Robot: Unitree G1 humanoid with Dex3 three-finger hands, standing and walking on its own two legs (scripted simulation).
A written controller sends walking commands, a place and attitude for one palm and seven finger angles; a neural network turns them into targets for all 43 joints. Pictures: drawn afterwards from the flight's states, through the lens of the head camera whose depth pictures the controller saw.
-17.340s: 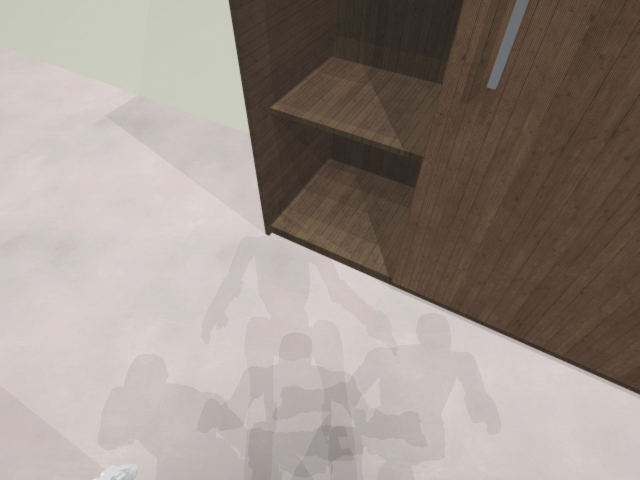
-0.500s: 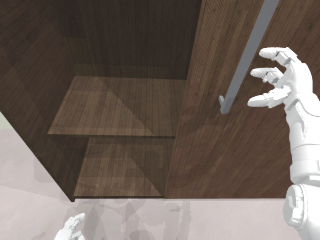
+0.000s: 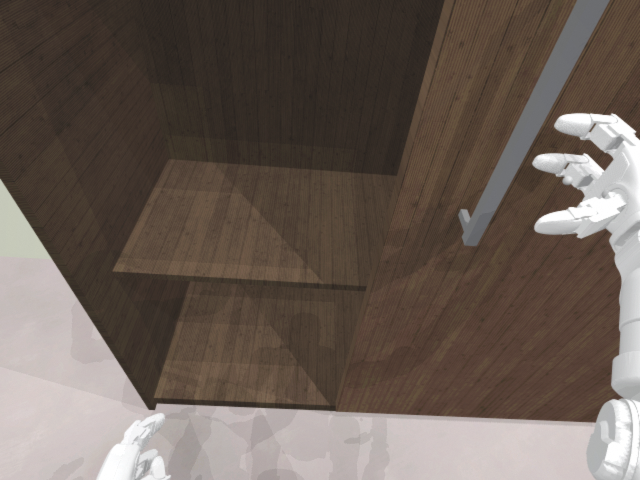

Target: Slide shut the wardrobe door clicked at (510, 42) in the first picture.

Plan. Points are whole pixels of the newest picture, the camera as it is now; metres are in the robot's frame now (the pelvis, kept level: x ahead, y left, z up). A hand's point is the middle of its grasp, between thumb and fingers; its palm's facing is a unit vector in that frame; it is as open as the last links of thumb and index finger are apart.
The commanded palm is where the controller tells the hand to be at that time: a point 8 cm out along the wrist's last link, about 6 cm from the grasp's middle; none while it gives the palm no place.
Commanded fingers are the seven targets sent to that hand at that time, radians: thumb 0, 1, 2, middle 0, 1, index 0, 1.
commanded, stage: move the hooked fingers beside the handle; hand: right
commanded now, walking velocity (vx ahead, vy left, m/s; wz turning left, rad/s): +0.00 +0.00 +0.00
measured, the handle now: (514, 131) +0.46 -0.17 +0.26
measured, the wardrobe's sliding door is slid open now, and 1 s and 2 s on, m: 0.55 0.55 0.55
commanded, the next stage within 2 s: feel for the door with the fingertips in 0.44 s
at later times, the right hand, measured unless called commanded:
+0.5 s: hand (575, 183) +0.40 -0.23 +0.23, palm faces +0.00 +1.00 -0.05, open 14.0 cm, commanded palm +0.39 -0.28 +0.23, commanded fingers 0.00 0.50 -0.30 0.30 1.20 0.30 1.20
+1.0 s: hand (529, 175) +0.41 -0.19 +0.23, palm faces -0.03 +1.00 -0.03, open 14.0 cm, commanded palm +0.39 -0.24 +0.23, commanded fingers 0.00 0.50 -0.30 0.30 1.20 0.30 1.20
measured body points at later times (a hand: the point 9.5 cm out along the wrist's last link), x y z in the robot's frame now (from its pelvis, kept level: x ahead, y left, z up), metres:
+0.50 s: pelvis -0.01 -0.01 +0.00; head -0.01 +0.01 +0.45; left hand +0.13 +0.25 -0.10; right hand +0.39 -0.29 +0.24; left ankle -0.03 +0.10 -0.74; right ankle +0.00 -0.11 -0.74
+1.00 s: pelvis +0.00 -0.02 +0.00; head -0.01 +0.00 +0.45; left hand +0.14 +0.23 -0.10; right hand +0.41 -0.24 +0.23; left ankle -0.03 +0.10 -0.74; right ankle +0.00 -0.11 -0.74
